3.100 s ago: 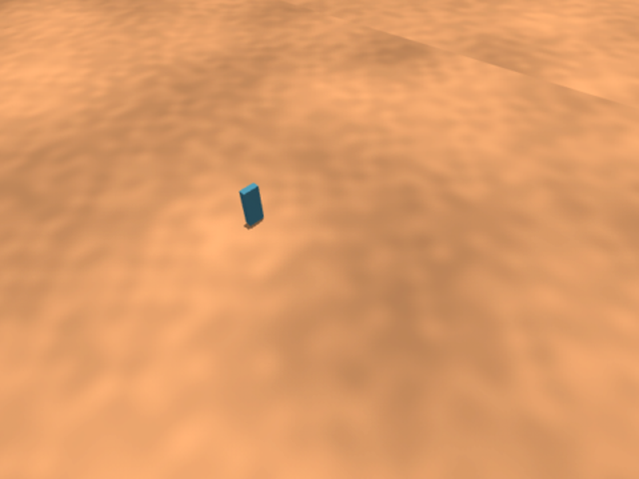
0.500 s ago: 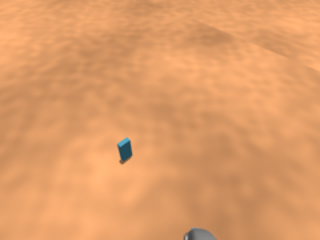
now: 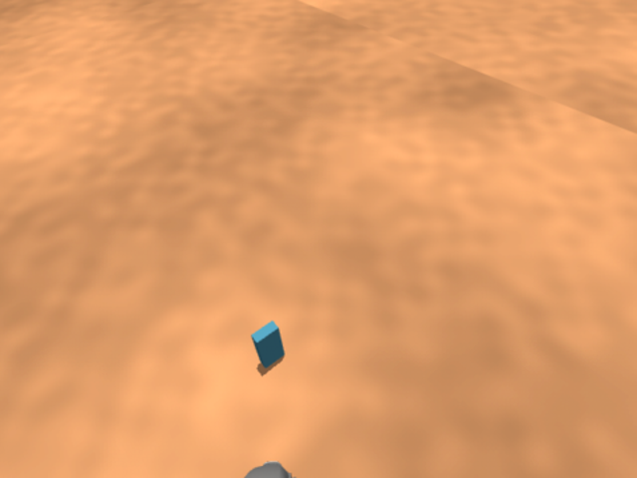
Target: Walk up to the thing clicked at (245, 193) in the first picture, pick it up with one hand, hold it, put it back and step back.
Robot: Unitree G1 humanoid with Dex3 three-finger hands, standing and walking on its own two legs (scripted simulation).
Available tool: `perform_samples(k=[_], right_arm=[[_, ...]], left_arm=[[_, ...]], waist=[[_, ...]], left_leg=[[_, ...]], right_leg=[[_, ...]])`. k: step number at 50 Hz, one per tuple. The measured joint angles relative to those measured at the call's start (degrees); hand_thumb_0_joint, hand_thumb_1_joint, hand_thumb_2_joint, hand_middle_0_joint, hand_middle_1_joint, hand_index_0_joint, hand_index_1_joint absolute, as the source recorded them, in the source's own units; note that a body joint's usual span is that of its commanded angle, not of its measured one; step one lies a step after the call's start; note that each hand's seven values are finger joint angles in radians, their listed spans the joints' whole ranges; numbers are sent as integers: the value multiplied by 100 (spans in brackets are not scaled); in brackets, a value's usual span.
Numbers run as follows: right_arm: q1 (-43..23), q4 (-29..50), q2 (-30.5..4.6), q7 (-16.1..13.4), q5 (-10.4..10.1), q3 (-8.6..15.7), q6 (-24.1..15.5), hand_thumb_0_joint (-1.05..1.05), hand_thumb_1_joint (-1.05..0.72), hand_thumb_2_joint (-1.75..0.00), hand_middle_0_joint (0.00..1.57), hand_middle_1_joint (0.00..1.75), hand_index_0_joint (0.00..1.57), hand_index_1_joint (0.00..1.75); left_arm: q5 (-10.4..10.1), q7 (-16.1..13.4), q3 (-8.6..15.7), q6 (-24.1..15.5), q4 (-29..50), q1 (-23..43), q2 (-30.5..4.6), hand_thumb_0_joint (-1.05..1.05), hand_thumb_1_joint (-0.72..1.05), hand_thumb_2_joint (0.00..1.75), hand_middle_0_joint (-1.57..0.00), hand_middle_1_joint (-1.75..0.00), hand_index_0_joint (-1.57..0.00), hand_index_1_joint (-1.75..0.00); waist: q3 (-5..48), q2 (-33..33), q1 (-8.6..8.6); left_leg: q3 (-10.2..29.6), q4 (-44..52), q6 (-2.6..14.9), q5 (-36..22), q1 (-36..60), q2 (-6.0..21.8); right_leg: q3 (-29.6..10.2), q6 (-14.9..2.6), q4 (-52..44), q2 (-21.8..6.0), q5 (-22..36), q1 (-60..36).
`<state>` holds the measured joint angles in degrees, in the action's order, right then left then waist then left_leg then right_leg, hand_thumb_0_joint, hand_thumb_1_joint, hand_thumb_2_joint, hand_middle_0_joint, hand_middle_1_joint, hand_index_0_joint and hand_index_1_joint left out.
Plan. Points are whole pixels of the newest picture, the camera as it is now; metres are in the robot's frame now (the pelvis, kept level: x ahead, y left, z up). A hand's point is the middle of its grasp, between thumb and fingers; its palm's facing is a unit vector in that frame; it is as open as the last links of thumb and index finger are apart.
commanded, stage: walk up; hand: left
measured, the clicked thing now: (268, 345) +0.61 +0.22 -0.68
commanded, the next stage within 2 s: none
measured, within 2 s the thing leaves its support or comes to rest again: neither
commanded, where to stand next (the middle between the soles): +0.26 +0.01 m, yaw +0 degrees
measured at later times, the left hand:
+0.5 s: hand (162, 424) +0.23 +0.28 -0.15, palm faces -0.05 -0.92 -0.38, open 7.4 cm
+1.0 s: hand (162, 410) +0.26 +0.29 -0.17, palm faces -0.02 -0.94 -0.34, open 7.4 cm
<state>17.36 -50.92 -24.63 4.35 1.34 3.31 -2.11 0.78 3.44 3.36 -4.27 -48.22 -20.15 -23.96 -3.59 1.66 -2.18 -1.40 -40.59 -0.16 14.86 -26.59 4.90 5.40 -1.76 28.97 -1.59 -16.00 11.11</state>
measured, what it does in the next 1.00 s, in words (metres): walks ahead: left foot, then right foot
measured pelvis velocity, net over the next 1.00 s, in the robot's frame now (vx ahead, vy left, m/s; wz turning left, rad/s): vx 0.20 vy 0.02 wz -0.01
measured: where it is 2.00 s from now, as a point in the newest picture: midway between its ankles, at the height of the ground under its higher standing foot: outside the picture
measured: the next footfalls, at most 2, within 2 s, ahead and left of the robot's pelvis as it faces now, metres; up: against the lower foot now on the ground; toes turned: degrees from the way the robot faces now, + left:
left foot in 0.08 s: +0.16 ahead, +0.14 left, +0.00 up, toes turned +5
right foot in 0.48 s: +0.26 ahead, -0.12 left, +0.00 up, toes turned +0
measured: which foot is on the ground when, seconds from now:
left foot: up 0.00-0.06, down 0.08-0.50, up 0.52-0.74, down 0.76-1.00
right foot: down 0.00-0.10, up 0.12-0.46, down 0.48-1.00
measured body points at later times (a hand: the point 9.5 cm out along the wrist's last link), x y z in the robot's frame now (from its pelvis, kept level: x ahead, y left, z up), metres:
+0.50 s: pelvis +0.14 +0.01 -0.02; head +0.17 +0.01 +0.43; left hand +0.23 +0.33 -0.13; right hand +0.19 -0.31 -0.13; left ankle +0.12 +0.13 -0.73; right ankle +0.24 -0.12 -0.74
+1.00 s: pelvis +0.20 +0.02 -0.01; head +0.21 +0.04 +0.44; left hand +0.26 +0.34 -0.14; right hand +0.26 -0.29 -0.12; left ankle +0.21 +0.13 -0.74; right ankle +0.23 -0.12 -0.74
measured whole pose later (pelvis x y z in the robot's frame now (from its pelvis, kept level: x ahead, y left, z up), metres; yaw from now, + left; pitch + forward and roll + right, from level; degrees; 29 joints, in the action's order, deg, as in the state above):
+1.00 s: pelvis +0.20 +0.02 -0.01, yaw +0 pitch -3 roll -1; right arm 11.3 -58.9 -21.3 0.7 0.6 0.2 -1.7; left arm -0.2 0.5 1.2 -0.5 -60.5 -10.5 -22.5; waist -4.4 -1.3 -0.1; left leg -2.9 -35.5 0.8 17.8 -15.2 1.7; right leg -0.2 0.9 32.8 -1.3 -14.4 15.4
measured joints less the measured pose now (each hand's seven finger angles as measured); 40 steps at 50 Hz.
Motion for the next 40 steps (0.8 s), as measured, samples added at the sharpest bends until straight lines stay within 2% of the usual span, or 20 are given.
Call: perform_samples(k=[4, 6, 9, 11, 15, 18, 21, 24, 25, 26, 27, 28, 30, 32, 35, 38, 39, 40], right_arm=[[-22, -3, 3, -17, 4, 27, -101, 0, -90, -90, 20, 30, 20, 30], [-78, 60, 57, -78, 27, 29, -206, 0, -90, -90, 20, 30, 20, 30], [-76, 233, 126, -140, -58, -15, -287, 0, -90, -90, 20, 30, 20, 30], [-27, 298, 204, -186, -91, -80, -312, 0, -90, -90, 20, 30, 20, 30], [115, 344, 258, -225, -97, -153, -314, 0, -90, -90, 20, 30, 20, 30], [162, 331, 231, -257, -84, -177, -256, 0, -90, -90, 20, 30, 20, 30], [125, 286, 200, -299, -86, -201, -165, 0, -90, -90, 20, 30, 20, 30], [55, 216, 190, -334, -141, -231, -44, 0, -90, -90, 20, 30, 20, 30], [18, 181, 174, -347, -168, -239, -1, 0, -90, -90, 20, 30, 20, 30], [-64, 140, 150, -361, -183, -235, 50, 0, -90, -90, 20, 30, 20, 30], [-134, 109, 152, -372, -179, -230, 93, 0, -90, -90, 20, 30, 20, 30], [-191, 70, 164, -381, -158, -230, 125, 0, -90, -90, 20, 30, 20, 30], [-262, -18, 155, -375, -146, -226, 153, 0, -90, -90, 20, 30, 20, 30], [-292, -103, 135, -350, -136, -214, 142, 0, -90, -90, 20, 30, 20, 30], [-283, -214, 127, -306, -84, -190, 103, 0, -90, -90, 20, 30, 20, 30], [-257, -357, 109, -297, -49, -155, 65, 0, -90, -90, 20, 30, 20, 30], [-257, -421, 116, -314, -25, -135, 50, 0, -90, -90, 20, 30, 20, 30], [-267, -493, 147, -338, 4, -123, 44, 0, -90, -90, 20, 30, 20, 30]], left_arm=[[-8, 3, -9, 88, -40, -151, -135, 1, 90, 90, -21, -30, -20, -30], [-22, -37, -4, 167, -129, -147, -171, 1, 90, 90, -21, -30, -20, -30], [-46, -106, -74, 267, -293, -31, -126, 1, 90, 90, -21, -30, -20, -30], [-71, -115, -89, 257, -313, 53, -138, 1, 90, 90, -21, -30, -20, -30], [-77, -67, -68, 241, -246, 213, -112, 1, 90, 90, -21, -30, -20, -30], [-61, -51, -67, 260, -227, 349, -55, 1, 90, 90, -21, -30, -20, -30], [-66, -96, -67, 249, -240, 515, 5, 1, 90, 90, -21, -30, -20, -30], [-60, -170, -73, 198, -294, 668, 38, 0, 90, 90, -21, -30, -20, -30], [-47, -200, -69, 159, -326, 717, 66, 0, 90, 90, -21, -30, -20, -30], [-27, -215, -57, 136, -337, 776, 134, 0, 90, 90, -21, -30, -20, -30], [-22, -206, -71, 114, -318, 815, 177, 0, 90, 90, -21, -30, -20, -30], [-23, -190, -97, 102, -292, 846, 205, 0, 90, 90, -21, -30, -20, -30], [-24, -185, -152, 104, -237, 878, 277, 0, 90, 90, -21, -30, -20, -30], [6, -189, -198, 115, -208, 860, 317, 0, 90, 90, -21, -30, -20, -30], [52, -188, -214, 163, -217, 809, 281, 0, 90, 90, -21, -30, -20, -30], [34, -194, -207, 273, -324, 788, 192, 0, 90, 90, -21, -30, -20, -30], [13, -203, -202, 324, -387, 801, 159, 0, 90, 90, -21, -30, -20, -30], [-14, -220, -192, 385, -476, 828, 134, 0, 90, 90, -21, -30, -20, -30]], waist=[[46, -164, -25], [-6, -414, 1], [-45, -454, 132], [-77, -538, 176], [-112, -596, 227], [-145, -531, 269], [-209, -431, 317], [-238, -340, 352], [-242, -272, 332], [-286, -127, 325], [-323, -53, 326], [-346, -39, 311], [-355, -5, 257], [-301, 26, 207], [-194, -3, 134], [-84, -57, 99], [-61, -109, 114], [-51, -203, 118]], left_leg=[[-130, 711, 80, -340, 455, -152], [-281, 516, 148, -311, 526, -332], [-295, 469, 226, -59, 728, -342], [-320, 692, 222, -60, 984, -366], [-356, 1044, 227, -31, 1404, -401], [-375, 1136, 205, 61, 1594, -390], [-370, 963, 138, 261, 1618, -354], [-332, 471, 34, 627, 1490, -305], [-321, 208, -2, 803, 1406, -246], [-235, -132, 79, 934, 1278, -152], [-108, -562, 145, 1213, 1112, -173], [-37, -998, 179, 1499, 940, -256], [11, -1563, 199, 1690, 650, -366], [-18, -1562, 182, 1564, 465, -359], [-59, -924, 134, 1259, 427, -315], [-78, -3, 112, 662, 681, -325], [-88, 154, 107, 292, 741, -365], [-132, 152, 111, 219, 772, -424]], right_leg=[[31, 129, 465, -114, -533, -69], [-221, 12, 1300, -276, -847, 167], [-553, -87, 2866, -36, -1001, 830], [-647, -99, 3177, -25, -782, 1170], [-667, 10, 2840, -215, -352, 1616], [-591, 90, 2205, -350, -64, 1734], [-504, 93, 1517, -355, 327, 1634], [-411, 20, 724, -209, 797, 1229], [-404, 120, 571, -140, 646, 1103], [-357, 165, 669, -41, 518, 1114], [-326, 156, 807, -8, 429, 1147], [-327, 119, 903, -25, 363, 1162], [-330, 54, 892, -69, 325, 1098], [-322, 45, 769, -99, 346, 1014], [-325, 79, 657, -128, 352, 939], [-335, 150, 825, -142, 206, 979], [-350, 186, 961, -180, 112, 1018], [-414, 183, 1093, -227, -47, 1041]])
